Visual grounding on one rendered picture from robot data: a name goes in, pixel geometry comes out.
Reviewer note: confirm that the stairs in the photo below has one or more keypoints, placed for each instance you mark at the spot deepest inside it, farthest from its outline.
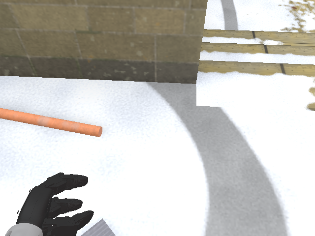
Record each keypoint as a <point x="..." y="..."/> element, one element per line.
<point x="258" y="46"/>

